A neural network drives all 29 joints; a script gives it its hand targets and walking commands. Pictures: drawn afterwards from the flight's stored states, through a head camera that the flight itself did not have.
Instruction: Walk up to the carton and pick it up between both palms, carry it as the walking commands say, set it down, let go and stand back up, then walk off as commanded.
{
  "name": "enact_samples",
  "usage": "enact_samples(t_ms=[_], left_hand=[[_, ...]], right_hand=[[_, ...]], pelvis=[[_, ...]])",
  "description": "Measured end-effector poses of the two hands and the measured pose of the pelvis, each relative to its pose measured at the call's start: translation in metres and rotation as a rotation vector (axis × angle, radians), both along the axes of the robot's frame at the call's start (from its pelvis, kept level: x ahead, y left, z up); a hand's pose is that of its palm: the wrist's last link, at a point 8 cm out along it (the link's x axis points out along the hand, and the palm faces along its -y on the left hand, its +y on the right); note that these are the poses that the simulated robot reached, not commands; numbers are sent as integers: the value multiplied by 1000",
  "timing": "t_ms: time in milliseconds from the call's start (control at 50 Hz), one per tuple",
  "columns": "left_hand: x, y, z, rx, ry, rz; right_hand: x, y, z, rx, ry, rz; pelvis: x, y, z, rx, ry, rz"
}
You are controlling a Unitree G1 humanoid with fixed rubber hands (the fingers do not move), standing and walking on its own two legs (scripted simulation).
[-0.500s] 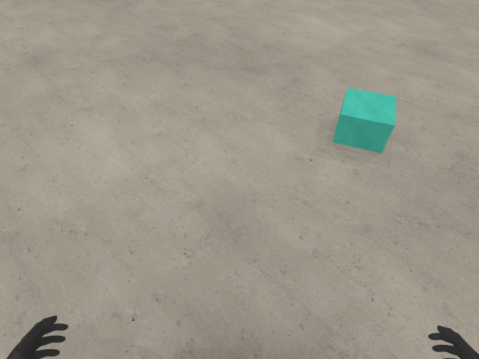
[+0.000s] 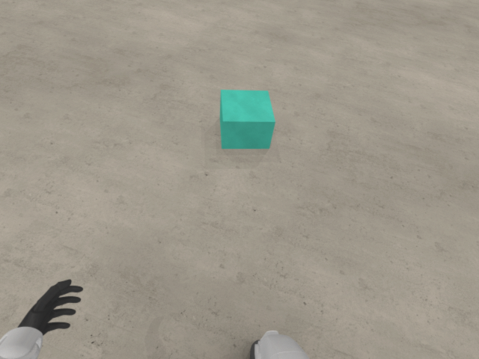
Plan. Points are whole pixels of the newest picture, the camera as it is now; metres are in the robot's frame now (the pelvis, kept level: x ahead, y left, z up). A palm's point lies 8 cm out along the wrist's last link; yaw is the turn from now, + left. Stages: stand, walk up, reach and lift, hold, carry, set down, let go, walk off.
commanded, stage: walk up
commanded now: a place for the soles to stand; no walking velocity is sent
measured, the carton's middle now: (245, 119) +1.42 -0.24 -0.67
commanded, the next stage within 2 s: none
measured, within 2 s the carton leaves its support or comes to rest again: neither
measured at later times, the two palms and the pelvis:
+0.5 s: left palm (64, 256) +0.35 +0.31 -0.11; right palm (386, 224) +0.36 -0.37 -0.07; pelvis +0.26 -0.02 -0.03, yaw -7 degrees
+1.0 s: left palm (126, 132) +0.65 +0.21 -0.05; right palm (387, 185) +0.48 -0.44 -0.10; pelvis +0.48 -0.10 -0.01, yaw -11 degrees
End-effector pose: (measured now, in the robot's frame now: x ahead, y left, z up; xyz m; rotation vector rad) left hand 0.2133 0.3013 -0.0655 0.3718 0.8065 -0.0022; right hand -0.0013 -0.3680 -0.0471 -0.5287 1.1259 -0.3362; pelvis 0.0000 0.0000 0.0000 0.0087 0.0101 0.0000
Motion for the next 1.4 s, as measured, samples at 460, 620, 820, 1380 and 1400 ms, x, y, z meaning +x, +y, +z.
enact_samples(t_ms=[460,620,820,1380,1400], left_hand=[[115,11,-37,111,188,120],[232,-20,-35,81,170,-14],[395,-80,-5,128,49,-118],[579,-129,-31,96,145,-89],[590,-135,-29,95,141,-98]], right_hand=[[342,4,-29,94,-218,129],[366,-19,-3,36,-249,8],[375,-72,-32,75,-117,-141],[625,-115,-12,43,-166,-106],[625,-120,-13,46,-155,-117]], pelvis=[[245,-22,-24,-31,-28,-99],[311,-28,-12,10,-30,-175],[402,-74,-16,9,-17,-211],[627,-121,-11,5,-28,-220],[633,-125,-11,4,-27,-221]])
